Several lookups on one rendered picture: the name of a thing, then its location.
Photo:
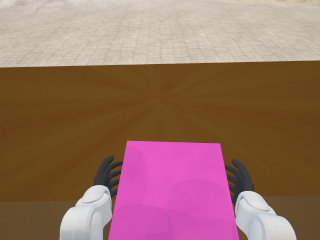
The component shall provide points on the carton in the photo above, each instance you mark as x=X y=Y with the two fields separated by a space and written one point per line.
x=173 y=191

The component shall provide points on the robot left forearm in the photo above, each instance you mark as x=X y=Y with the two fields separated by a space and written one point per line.
x=87 y=219

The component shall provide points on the right robot hand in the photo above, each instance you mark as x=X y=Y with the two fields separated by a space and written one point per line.
x=242 y=181

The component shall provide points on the left robot hand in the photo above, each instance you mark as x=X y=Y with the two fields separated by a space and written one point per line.
x=104 y=176

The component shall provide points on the robot right forearm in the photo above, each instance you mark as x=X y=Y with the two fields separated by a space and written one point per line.
x=259 y=221

